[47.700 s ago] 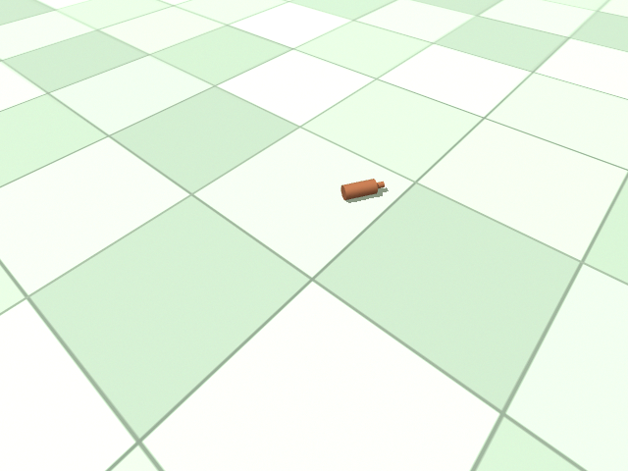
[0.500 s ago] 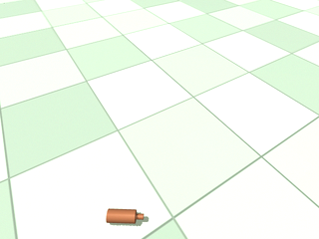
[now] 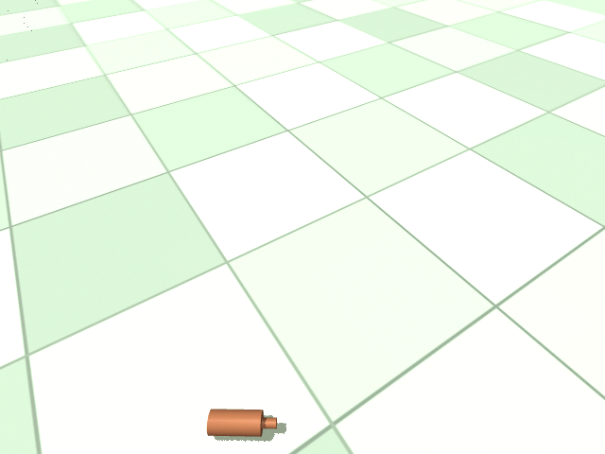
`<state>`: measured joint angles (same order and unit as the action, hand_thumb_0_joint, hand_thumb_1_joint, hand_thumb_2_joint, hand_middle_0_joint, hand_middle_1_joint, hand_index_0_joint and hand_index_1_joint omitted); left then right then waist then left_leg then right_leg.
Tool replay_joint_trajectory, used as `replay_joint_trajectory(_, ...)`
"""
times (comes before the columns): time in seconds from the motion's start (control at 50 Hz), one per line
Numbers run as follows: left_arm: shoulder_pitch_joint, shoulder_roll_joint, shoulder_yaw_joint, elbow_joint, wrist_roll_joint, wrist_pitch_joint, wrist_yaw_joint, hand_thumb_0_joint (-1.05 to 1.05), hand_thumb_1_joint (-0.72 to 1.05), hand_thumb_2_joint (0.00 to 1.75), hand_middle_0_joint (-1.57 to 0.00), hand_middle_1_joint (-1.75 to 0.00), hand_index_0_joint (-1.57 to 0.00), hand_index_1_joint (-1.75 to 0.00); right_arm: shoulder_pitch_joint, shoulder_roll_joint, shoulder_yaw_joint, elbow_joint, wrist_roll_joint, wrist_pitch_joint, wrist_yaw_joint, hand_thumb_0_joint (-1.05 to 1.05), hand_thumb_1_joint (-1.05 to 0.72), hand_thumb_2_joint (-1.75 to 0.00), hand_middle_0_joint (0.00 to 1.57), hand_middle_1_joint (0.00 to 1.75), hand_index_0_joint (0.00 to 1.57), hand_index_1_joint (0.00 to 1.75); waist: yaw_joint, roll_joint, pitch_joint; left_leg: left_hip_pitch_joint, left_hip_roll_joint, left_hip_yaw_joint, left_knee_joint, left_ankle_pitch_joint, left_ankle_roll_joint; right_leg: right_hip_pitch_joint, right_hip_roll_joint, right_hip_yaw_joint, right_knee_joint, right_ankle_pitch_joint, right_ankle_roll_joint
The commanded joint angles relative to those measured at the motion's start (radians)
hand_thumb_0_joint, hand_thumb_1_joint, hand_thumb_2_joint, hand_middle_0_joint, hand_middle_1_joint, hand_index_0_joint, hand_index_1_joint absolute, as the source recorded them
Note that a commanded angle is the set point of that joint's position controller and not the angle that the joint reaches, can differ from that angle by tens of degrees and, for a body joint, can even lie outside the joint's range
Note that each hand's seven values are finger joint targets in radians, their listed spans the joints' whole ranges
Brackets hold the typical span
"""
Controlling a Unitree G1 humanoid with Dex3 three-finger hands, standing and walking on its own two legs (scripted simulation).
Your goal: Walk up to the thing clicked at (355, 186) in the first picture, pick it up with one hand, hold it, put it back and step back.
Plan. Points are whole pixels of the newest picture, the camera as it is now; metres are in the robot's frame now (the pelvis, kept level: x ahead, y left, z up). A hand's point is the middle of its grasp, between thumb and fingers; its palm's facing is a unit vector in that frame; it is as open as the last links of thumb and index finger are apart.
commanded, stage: stand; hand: left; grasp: from above
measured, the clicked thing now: (243, 422) +0.42 +0.22 -0.74
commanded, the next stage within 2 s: step back in 1.66 s
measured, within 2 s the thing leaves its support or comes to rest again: neither
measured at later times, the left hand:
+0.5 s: hand out of the picture +0.07 +0.23 -0.16, palm faces +0.00 -0.94 -0.33, open 7.4 cm
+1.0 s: hand out of the picture +0.09 +0.23 -0.16, palm faces +0.00 -0.95 -0.33, open 7.4 cm
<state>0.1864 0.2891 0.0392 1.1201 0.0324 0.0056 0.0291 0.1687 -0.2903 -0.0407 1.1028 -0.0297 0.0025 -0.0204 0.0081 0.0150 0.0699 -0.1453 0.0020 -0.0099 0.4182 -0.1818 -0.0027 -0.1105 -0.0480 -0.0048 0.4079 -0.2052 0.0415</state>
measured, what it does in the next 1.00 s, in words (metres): stands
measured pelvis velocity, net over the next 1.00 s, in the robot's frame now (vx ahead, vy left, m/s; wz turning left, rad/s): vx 0.01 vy -0.01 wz -0.02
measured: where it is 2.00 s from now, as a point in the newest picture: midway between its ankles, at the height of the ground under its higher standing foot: outside the picture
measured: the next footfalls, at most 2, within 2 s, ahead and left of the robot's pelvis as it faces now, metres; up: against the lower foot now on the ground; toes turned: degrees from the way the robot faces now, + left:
none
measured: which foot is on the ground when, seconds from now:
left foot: down 0.00-1.00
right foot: down 0.00-1.00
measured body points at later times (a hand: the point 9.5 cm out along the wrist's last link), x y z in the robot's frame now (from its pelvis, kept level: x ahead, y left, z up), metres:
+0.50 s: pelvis +0.01 -0.01 +0.00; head +0.01 -0.01 +0.45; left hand +0.07 +0.28 -0.13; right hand +0.06 -0.30 -0.14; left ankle +0.04 +0.12 -0.74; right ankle +0.02 -0.15 -0.74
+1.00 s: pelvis +0.01 -0.01 +0.00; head +0.02 -0.01 +0.45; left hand +0.09 +0.28 -0.13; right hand +0.08 -0.30 -0.14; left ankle +0.04 +0.12 -0.74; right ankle +0.02 -0.15 -0.74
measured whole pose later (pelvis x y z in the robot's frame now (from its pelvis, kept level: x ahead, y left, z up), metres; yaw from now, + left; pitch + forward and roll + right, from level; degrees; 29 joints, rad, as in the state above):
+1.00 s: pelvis +0.01 -0.01 +0.00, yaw -1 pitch -4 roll +0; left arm 0.12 0.30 0.03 1.15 0.02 0.00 0.01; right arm 0.12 -0.31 -0.02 1.15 -0.02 -0.01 -0.01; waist -0.01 0.01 0.07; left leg -0.11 0.02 0.00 0.35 -0.17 -0.01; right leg -0.09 -0.03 0.00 0.34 -0.19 0.03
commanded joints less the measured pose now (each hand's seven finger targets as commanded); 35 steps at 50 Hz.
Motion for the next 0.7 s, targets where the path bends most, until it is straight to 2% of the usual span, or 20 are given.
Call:
replay_joint_trajectory(0.0,-0.022,0.189,0.029,-0.044,0.0,-0.017,0.009,0.0,0.9,0.9,-0.2,-0.3,-0.2,-0.3,-0.042,-0.19,-0.029,-0.056,0.004,-0.018,-0.006,0.0,-0.9,-0.9,0.2,0.3,0.2,0.3,0.004,-0.009,0.004,-0.034,0.092,-0.105,-0.123,-0.104,0.027,-0.046,-0.058,0.066,-0.107,-0.05,-0.042)
replay_joint_trajectory(0.14,-0.044,0.2,0.026,-0.04,-0.003,-0.022,0.005,0.0,0.9,0.9,-0.2,-0.3,-0.2,-0.3,-0.053,-0.199,-0.025,-0.046,0.008,-0.019,-0.002,0.0,-0.9,-0.9,0.2,0.3,0.2,0.3,-0.003,-0.022,-0.007,-0.003,0.092,-0.09,-0.11,-0.053,0.023,-0.06,-0.064,0.075,-0.127,-0.051,-0.045)
replay_joint_trajectory(0.2,-0.055,0.206,0.028,-0.042,-0.009,-0.023,0.003,0.0,0.9,0.9,-0.2,-0.3,-0.2,-0.3,-0.05,-0.2,-0.021,-0.037,0.006,-0.02,-0.003,0.0,-0.9,-0.9,0.2,0.3,0.2,0.3,-0.002,-0.008,-0.031,0.001,0.1,-0.088,-0.118,-0.024,0.023,-0.035,-0.066,0.074,-0.121,0.01,-0.047)
replay_joint_trajectory(0.26,-0.058,0.201,0.026,-0.034,-0.008,-0.025,0.002,0.0,0.9,0.9,-0.2,-0.3,-0.2,-0.3,-0.055,-0.205,-0.018,-0.034,0.009,-0.023,-0.002,0.0,-0.9,-0.9,0.2,0.3,0.2,0.3,-0.003,-0.026,-0.03,0.017,0.1,-0.082,-0.115,0.011,0.023,-0.034,-0.068,0.075,-0.121,0.025,-0.045)
replay_joint_trajectory(0.32,-0.067,0.207,0.025,-0.029,-0.009,-0.021,0.0,0.0,0.9,0.9,-0.2,-0.3,-0.2,-0.3,-0.053,-0.202,-0.014,-0.029,0.009,-0.017,0.0,0.0,-0.9,-0.9,0.2,0.3,0.2,0.3,-0.006,-0.018,-0.005,-0.02,0.097,-0.085,-0.13,-0.061,0.022,-0.038,-0.062,0.073,-0.132,-0.036,-0.044)
replay_joint_trajectory(0.36,-0.068,0.208,0.025,-0.031,-0.008,-0.025,-0.001,0.0,0.9,0.9,-0.2,-0.3,-0.2,-0.3,-0.065,-0.212,-0.017,-0.031,0.011,-0.021,0.0,0.0,-0.9,-0.9,0.2,0.3,0.2,0.3,-0.004,-0.02,-0.039,0.021,0.104,-0.081,-0.114,0.013,0.024,-0.029,-0.068,0.078,-0.132,0.009,-0.048)
replay_joint_trajectory(0.38,-0.078,0.21,0.026,-0.033,-0.011,-0.024,-0.001,0.0,0.9,0.9,-0.2,-0.3,-0.2,-0.3,-0.05,-0.199,-0.012,-0.023,0.009,-0.019,-0.001,0.0,-0.9,-0.9,0.2,0.3,0.2,0.3,-0.009,-0.02,-0.031,0.003,0.103,-0.078,-0.121,-0.01,0.021,-0.028,-0.067,0.079,-0.133,0.006,-0.048)
replay_joint_trajectory(0.42,-0.071,0.208,0.024,-0.029,-0.011,-0.022,-0.002,0.0,0.9,0.9,-0.2,-0.3,-0.2,-0.3,-0.061,-0.211,-0.014,-0.024,0.01,-0.022,-0.001,0.0,-0.9,-0.9,0.2,0.3,0.2,0.3,-0.007,-0.012,-0.019,0.004,0.104,-0.084,-0.129,-0.018,0.02,-0.036,-0.064,0.076,-0.132,-0.006,-0.049)
replay_joint_trajectory(0.46,-0.08,0.204,0.023,-0.032,-0.014,-0.024,-0.003,0.0,0.9,0.9,-0.2,-0.3,-0.2,-0.3,-0.058,-0.207,-0.011,-0.02,0.011,-0.023,-0.001,0.0,-0.9,-0.9,0.2,0.3,0.2,0.3,-0.008,-0.005,-0.046,0.013,0.106,-0.075,-0.12,0.026,0.022,-0.01,-0.071,0.08,-0.127,0.048,-0.051)
replay_joint_trajectory(0.52,-0.077,0.203,0.022,-0.025,-0.013,-0.022,-0.004,0.0,0.9,0.9,-0.2,-0.3,-0.2,-0.3,-0.056,-0.201,-0.008,-0.017,0.011,-0.023,0.0,0.0,-0.9,-0.9,0.2,0.3,0.2,0.3,-0.008,-0.019,-0.033,0.002,0.105,-0.077,-0.135,0.007,0.019,-0.015,-0.064,0.073,-0.125,0.025,-0.049)
replay_joint_trajectory(0.54,-0.08,0.208,0.023,-0.029,-0.013,-0.024,-0.005,0.0,0.9,0.9,-0.2,-0.3,-0.2,-0.3,-0.06,-0.217,-0.01,-0.017,0.01,-0.025,0.0,0.0,-0.9,-0.9,0.2,0.3,0.2,0.3,-0.008,-0.015,-0.041,0.012,0.107,-0.076,-0.129,0.029,0.02,-0.01,-0.068,0.077,-0.127,0.05,-0.048)
replay_joint_trajectory(0.62,-0.074,0.185,0.016,-0.021,-0.015,-0.024,-0.004,0.0,0.9,0.9,-0.2,-0.3,-0.2,-0.3,-0.066,-0.194,-0.004,-0.011,0.014,-0.025,-0.001,0.0,-0.9,-0.9,0.2,0.3,0.2,0.3,-0.005,-0.029,-0.077,0.056,0.113,-0.072,-0.114,0.128,0.022,0.0,-0.068,0.067,-0.12,0.115,-0.046)
replay_joint_trajectory(0.68,-0.089,0.207,0.02,-0.029,-0.015,-0.028,-0.003,0.0,0.9,0.9,-0.2,-0.3,-0.2,-0.3,-0.061,-0.218,-0.008,-0.009,0.012,-0.025,-0.001,0.0,-0.9,-0.9,0.2,0.3,0.2,0.3,-0.012,-0.024,-0.065,0.047,0.113,-0.067,-0.112,0.137,0.019,0.005,-0.073,0.072,-0.125,0.133,-0.043)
